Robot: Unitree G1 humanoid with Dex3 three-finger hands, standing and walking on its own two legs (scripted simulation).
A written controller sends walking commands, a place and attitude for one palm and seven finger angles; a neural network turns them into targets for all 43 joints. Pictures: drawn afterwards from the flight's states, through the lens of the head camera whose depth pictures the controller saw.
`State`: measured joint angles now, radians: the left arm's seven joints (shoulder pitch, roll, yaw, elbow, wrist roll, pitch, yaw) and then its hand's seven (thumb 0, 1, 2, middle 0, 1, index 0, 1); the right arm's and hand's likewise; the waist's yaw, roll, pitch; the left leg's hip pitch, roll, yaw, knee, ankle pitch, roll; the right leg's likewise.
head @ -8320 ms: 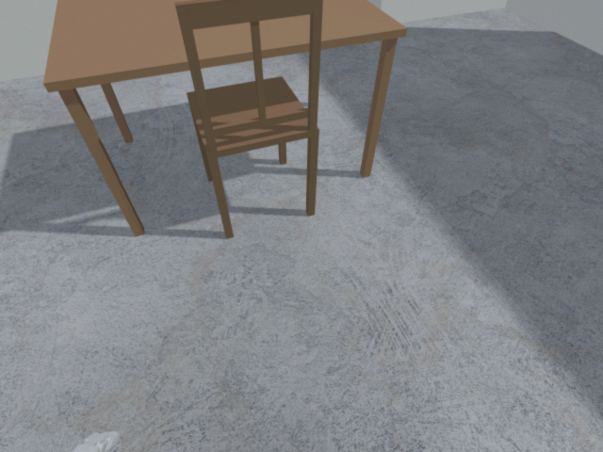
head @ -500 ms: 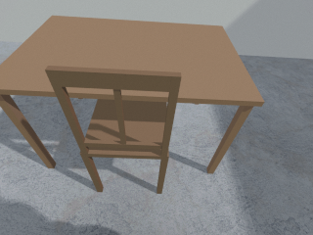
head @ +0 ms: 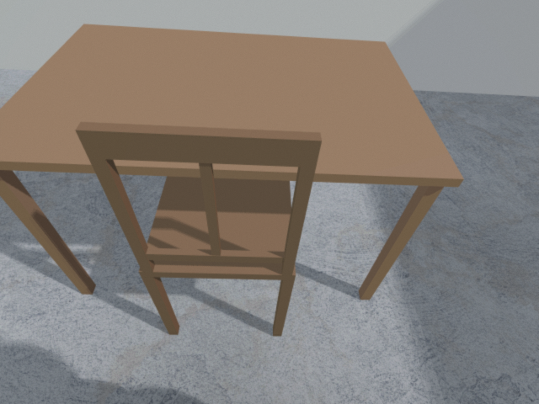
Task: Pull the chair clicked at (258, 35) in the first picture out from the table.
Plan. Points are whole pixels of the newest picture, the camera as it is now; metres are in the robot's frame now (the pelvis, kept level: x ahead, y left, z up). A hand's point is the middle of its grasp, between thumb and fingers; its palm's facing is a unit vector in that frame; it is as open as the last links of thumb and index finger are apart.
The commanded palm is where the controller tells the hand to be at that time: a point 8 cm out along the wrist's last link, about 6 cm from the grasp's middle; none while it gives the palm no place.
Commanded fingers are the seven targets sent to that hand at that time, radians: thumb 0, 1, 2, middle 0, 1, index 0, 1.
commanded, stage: look again from close up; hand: left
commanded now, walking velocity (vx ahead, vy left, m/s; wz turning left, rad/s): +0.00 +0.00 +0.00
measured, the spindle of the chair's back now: (211, 213) +0.49 +0.15 -0.07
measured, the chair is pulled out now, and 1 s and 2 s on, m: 0.00 0.00 0.00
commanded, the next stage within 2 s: none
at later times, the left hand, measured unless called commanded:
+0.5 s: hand out of the picture +0.00 +0.17 -0.18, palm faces +0.01 -0.99 -0.16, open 7.4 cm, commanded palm none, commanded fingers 0.00 0.90 0.90 -0.20 -0.30 -0.20 -0.30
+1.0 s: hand out of the picture -0.01 +0.16 -0.18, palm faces +0.01 -0.99 -0.15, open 7.4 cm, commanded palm none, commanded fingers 0.00 0.90 0.90 -0.20 -0.30 -0.20 -0.30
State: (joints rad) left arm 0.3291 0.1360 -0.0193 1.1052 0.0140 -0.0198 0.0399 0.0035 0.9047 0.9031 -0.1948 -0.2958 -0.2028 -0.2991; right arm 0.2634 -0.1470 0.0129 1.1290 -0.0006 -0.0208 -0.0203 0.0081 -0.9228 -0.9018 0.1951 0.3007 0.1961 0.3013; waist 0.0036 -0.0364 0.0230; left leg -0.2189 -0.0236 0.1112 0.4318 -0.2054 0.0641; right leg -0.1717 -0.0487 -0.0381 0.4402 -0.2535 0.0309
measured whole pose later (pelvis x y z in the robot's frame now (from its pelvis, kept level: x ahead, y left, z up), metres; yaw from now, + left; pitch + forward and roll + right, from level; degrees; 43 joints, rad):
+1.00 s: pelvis +0.02 +0.01 +0.00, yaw -1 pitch -1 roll +0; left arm 0.35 0.13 -0.02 1.12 0.01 -0.02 0.05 0.00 0.91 0.90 -0.19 -0.30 -0.20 -0.30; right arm 0.30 -0.13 0.02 1.15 0.00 -0.03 -0.03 0.00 -0.91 -0.90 0.20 0.30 0.20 0.30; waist 0.00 -0.03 0.02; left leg -0.16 -0.04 0.13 0.37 -0.21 0.07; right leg -0.14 -0.06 -0.01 0.41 -0.26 0.05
